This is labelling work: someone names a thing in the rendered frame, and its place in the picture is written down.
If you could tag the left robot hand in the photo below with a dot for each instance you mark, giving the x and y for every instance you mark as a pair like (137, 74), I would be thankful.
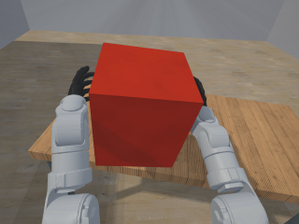
(78, 83)

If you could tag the table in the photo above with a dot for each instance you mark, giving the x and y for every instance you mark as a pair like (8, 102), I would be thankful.
(264, 137)

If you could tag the right robot hand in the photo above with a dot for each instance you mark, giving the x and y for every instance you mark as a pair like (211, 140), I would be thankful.
(201, 90)

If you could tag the robot left forearm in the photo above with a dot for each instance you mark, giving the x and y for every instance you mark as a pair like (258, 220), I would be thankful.
(70, 140)

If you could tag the robot left upper arm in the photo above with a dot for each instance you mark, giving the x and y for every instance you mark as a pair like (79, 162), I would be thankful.
(80, 208)

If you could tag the robot right forearm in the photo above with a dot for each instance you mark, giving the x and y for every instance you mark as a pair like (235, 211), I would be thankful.
(223, 171)

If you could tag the carton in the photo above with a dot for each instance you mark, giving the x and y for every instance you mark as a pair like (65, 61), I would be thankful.
(143, 104)

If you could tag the robot right upper arm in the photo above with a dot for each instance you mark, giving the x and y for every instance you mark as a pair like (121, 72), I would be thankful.
(237, 208)

